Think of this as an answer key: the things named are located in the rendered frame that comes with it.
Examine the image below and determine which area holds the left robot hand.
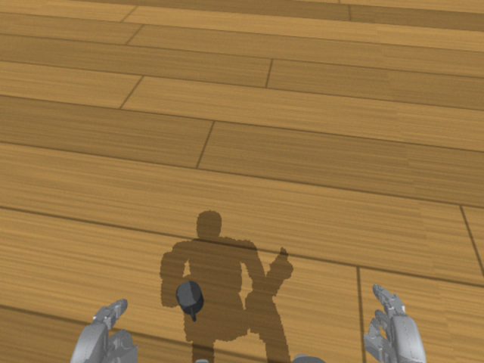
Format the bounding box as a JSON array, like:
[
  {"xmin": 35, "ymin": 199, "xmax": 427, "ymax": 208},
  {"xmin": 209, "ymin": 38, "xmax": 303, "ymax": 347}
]
[{"xmin": 70, "ymin": 299, "xmax": 138, "ymax": 363}]

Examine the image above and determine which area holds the right robot hand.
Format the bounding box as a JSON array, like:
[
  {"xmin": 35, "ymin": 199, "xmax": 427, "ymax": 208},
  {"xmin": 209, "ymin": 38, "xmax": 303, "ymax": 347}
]
[{"xmin": 364, "ymin": 284, "xmax": 427, "ymax": 363}]

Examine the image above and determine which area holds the mug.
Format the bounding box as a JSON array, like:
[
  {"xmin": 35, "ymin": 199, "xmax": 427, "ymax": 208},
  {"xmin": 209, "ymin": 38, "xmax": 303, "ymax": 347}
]
[{"xmin": 176, "ymin": 281, "xmax": 204, "ymax": 321}]

